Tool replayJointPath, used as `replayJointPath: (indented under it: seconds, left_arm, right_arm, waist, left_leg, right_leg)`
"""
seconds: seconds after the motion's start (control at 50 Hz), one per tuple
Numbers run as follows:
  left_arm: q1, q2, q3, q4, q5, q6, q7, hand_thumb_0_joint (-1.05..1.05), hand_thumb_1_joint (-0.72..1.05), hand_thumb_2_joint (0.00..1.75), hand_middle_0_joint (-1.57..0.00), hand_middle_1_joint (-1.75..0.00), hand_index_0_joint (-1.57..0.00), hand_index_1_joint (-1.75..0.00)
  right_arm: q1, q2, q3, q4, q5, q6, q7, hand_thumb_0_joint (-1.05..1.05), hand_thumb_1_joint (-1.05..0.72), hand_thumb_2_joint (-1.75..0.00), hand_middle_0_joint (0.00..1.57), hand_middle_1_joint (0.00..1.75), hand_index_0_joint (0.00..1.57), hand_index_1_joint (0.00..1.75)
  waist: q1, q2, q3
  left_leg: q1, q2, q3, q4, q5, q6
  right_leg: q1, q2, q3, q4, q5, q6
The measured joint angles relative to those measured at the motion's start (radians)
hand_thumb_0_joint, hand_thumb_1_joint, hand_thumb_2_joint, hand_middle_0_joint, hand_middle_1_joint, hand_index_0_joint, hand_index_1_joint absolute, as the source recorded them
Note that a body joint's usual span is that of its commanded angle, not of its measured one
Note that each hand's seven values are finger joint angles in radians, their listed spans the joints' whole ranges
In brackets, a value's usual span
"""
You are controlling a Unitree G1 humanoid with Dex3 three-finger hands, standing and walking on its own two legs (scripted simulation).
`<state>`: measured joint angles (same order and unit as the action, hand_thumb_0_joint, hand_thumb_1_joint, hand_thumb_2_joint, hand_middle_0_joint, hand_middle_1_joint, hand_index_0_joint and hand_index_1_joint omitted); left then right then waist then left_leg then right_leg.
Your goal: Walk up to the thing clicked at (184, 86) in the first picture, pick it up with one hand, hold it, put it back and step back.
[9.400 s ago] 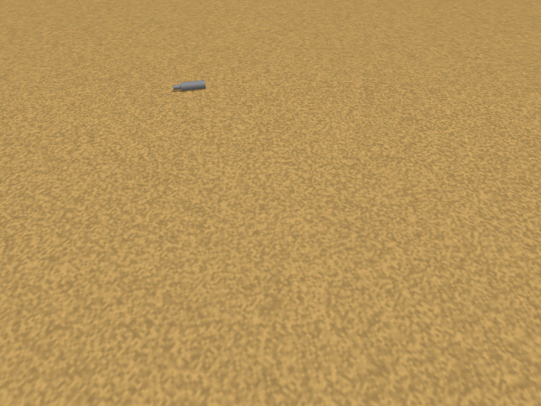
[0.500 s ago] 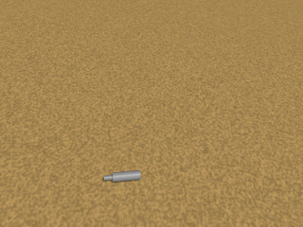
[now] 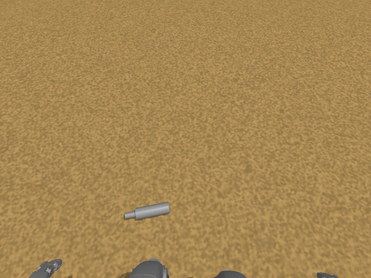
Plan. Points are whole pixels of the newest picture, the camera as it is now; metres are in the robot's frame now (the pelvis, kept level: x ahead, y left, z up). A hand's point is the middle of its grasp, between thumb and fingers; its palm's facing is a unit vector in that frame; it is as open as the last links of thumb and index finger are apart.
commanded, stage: walk up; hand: left
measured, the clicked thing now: (147, 211) +0.47 +0.22 -0.71
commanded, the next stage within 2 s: none
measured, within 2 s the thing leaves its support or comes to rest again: neither
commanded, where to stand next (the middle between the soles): +0.05 +0.01 m, yaw -1 degrees
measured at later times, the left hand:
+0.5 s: hand out of the picture -0.04 +0.28 -0.10, palm faces +0.01 -0.89 -0.46, open 7.4 cm
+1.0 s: hand out of the picture +0.09 +0.30 -0.13, palm faces -0.02 -0.93 -0.37, open 7.4 cm
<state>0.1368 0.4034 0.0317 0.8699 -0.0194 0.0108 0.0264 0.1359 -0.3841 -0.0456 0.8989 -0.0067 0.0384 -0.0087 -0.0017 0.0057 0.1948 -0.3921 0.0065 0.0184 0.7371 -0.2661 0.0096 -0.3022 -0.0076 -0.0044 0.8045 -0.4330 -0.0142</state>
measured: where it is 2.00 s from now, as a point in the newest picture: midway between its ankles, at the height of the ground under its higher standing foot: outside the picture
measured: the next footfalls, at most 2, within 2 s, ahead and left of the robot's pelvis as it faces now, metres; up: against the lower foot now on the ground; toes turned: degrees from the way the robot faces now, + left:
right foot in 0.24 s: -0.06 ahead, -0.11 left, +0.00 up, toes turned -4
left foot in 0.62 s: +0.10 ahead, +0.14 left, +0.00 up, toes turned +2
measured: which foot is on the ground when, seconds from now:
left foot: down 0.00-0.26, up 0.28-0.60, down 0.62-1.00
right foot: down 0.00-0.02, up 0.04-0.22, down 0.24-0.66, up 0.68-1.00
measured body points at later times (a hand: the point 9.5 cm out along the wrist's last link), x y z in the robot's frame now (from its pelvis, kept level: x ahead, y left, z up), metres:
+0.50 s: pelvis -0.04 +0.00 +0.03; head -0.02 -0.03 +0.47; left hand -0.04 +0.33 -0.07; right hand +0.02 -0.33 -0.11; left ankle +0.05 +0.15 -0.66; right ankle -0.10 -0.11 -0.71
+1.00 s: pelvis +0.03 +0.02 +0.02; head +0.05 +0.03 +0.47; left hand +0.09 +0.35 -0.10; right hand +0.12 -0.28 -0.09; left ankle +0.06 +0.14 -0.71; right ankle +0.12 -0.13 -0.68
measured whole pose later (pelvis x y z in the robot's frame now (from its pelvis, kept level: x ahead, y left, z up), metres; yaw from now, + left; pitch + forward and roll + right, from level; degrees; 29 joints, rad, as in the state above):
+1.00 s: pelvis +0.03 +0.02 +0.02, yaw +0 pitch -4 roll +1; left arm 0.26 0.41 0.04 0.94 0.00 -0.02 -0.01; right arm 0.22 -0.37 -0.03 0.87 -0.01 -0.02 0.02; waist -0.01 -0.03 0.12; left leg -0.22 0.00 0.05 0.56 -0.26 0.03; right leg -0.42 -0.06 0.03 0.76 -0.28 0.01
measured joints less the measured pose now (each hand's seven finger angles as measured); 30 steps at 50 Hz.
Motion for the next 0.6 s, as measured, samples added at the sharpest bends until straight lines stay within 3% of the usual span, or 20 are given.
replayJointPath:
  seconds: [0.04,0.1,0.16,0.22,0.26,0.28,0.32,0.36,0.4,0.5,0.6]
  left_arm:
    - [-0.028,0.004,0.007,-0.01,-0.01,0.003,0.011,0.0,0.9,0.89,-0.21,-0.3,-0.2,-0.3]
    - [-0.054,0.005,0.013,-0.006,-0.01,0.011,0.016,0.0,0.9,0.9,-0.21,-0.3,-0.2,-0.3]
    - [-0.047,0.005,0.02,0.001,-0.001,0.01,0.008,0.0,0.9,0.9,-0.21,-0.3,-0.2,-0.3]
    - [0.003,0.0,0.023,0.02,0.013,-0.017,-0.002,0.0,0.9,0.9,-0.21,-0.3,-0.2,-0.3]
    - [0.037,-0.029,0.027,0.052,0.035,-0.038,-0.003,0.0,0.9,0.9,-0.21,-0.3,-0.2,-0.3]
    - [0.065,-0.041,0.025,0.06,0.049,-0.043,-0.004,0.0,0.9,0.9,-0.21,-0.3,-0.2,-0.3]
    - [0.13,-0.047,0.022,0.069,0.068,-0.049,-0.006,0.0,0.9,0.89,-0.21,-0.3,-0.2,-0.3]
    - [0.178,-0.057,0.024,0.091,0.068,-0.058,-0.003,0.0,0.9,0.89,-0.21,-0.3,-0.21,-0.3]
    - [0.205,-0.063,0.029,0.107,0.065,-0.065,-0.004,0.0,0.9,0.89,-0.21,-0.3,-0.21,-0.3]
    - [0.238,-0.04,0.049,0.082,0.064,-0.075,-0.019,0.0,0.9,0.89,-0.21,-0.3,-0.21,-0.3]
    - [0.241,0.005,0.053,0.044,0.059,-0.058,-0.033,0.0,0.9,0.9,-0.21,-0.3,-0.21,-0.3]
  right_arm:
    - [-0.023,0.009,0.004,-0.013,-0.003,0.01,0.012,0.0,-0.9,-0.9,0.21,0.3,0.21,0.3]
    - [-0.051,0.019,0.001,-0.039,-0.013,0.014,0.018,0.01,-0.9,-0.9,0.21,0.3,0.21,0.3]
    - [-0.065,0.023,0.002,-0.064,-0.023,0.016,0.018,0.01,-0.9,-0.9,0.21,0.3,0.21,0.3]
    - [-0.063,0.019,0.0,-0.074,-0.037,0.018,0.027,0.0,-0.9,-0.9,0.21,0.3,0.21,0.3]
    - [-0.054,0.002,-0.008,-0.068,-0.039,0.026,0.031,0.0,-0.9,-0.9,0.21,0.3,0.21,0.3]
    - [-0.033,0.0,-0.012,-0.058,-0.04,0.031,0.028,0.0,-0.9,-0.9,0.21,0.3,0.21,0.3]
    - [0.015,0.005,-0.01,-0.024,-0.041,0.037,0.028,0.0,-0.9,-0.9,0.21,0.3,0.21,0.3]
    - [0.043,-0.009,-0.015,0.008,-0.034,0.034,0.039,0.01,-0.9,-0.9,0.21,0.3,0.21,0.3]
    - [0.069,-0.029,-0.025,0.023,-0.026,0.025,0.044,0.01,-0.9,-0.9,0.21,0.3,0.21,0.3]
    - [0.116,-0.054,-0.036,0.051,-0.019,0.009,0.054,0.01,-0.91,-0.9,0.2,0.3,0.21,0.3]
    - [0.12,-0.041,-0.032,0.063,-0.019,-0.01,0.062,0.01,-0.91,-0.9,0.2,0.3,0.21,0.3]
  waist:
    - [0.008,-0.008,0.025]
    - [-0.004,0.01,0.045]
    - [-0.008,0.017,0.027]
    - [0.0,0.021,-0.015]
    - [-0.009,0.077,-0.018]
    - [-0.013,0.09,-0.034]
    - [0.019,0.065,-0.089]
    - [0.034,0.06,-0.111]
    - [0.022,0.07,-0.114]
    - [0.027,0.059,-0.092]
    - [0.039,0.026,-0.082]
  left_leg:
    - [-0.015,0.005,0.015,0.013,-0.005,0.002]
    - [-0.043,0.025,0.007,0.014,0.016,0.01]
    - [-0.077,0.035,0.014,-0.006,0.049,0.013]
    - [-0.108,0.047,0.034,-0.003,0.057,0.018]
    - [-0.113,0.07,-0.01,0.05,-0.011,0.028]
    - [-0.116,0.055,-0.043,0.085,-0.086,0.024]
    - [-0.119,0.002,-0.073,0.143,-0.153,0.01]
    - [-0.115,-0.024,-0.107,0.187,-0.121,-0.002]
    - [-0.118,-0.034,-0.132,0.205,-0.078,-0.006]
    - [-0.096,-0.024,-0.107,0.169,-0.053,-0.014]
    - [-0.008,0.012,-0.032,-0.032,-0.045,-0.008]
  right_leg:
    - [-0.045,0.008,0.022,0.067,0.011,-0.004]
    - [-0.092,0.045,0.034,0.229,-0.133,-0.011]
    - [-0.094,0.049,0.035,0.294,-0.149,-0.02]
    - [0.012,0.018,0.001,0.044,-0.112,-0.015]
    - [0.076,0.052,-0.034,-0.053,-0.048,-0.019]
    - [0.091,0.058,-0.047,-0.064,-0.041,-0.022]
    - [0.101,0.038,-0.022,-0.081,-0.034,-0.029]
    - [0.136,0.025,-0.005,-0.141,-0.004,-0.022]
    - [0.178,0.014,-0.019,-0.21,0.028,-0.012]
    - [0.236,-0.013,-0.047,-0.292,0.055,-0.003]
    - [0.238,-0.026,-0.077,-0.259,0.01,0.013]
